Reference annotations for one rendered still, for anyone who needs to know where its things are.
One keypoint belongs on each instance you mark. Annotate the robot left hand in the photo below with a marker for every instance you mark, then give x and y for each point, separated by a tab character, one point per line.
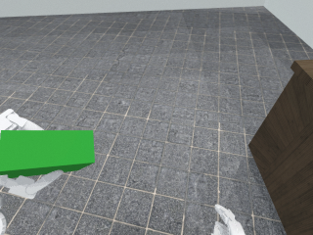
23	186

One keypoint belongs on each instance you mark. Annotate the robot right hand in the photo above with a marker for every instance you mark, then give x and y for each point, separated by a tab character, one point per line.
233	226

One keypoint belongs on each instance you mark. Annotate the table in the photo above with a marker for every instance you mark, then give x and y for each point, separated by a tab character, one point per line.
282	149

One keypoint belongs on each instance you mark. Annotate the sponge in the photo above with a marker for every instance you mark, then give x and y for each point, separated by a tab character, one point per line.
39	152

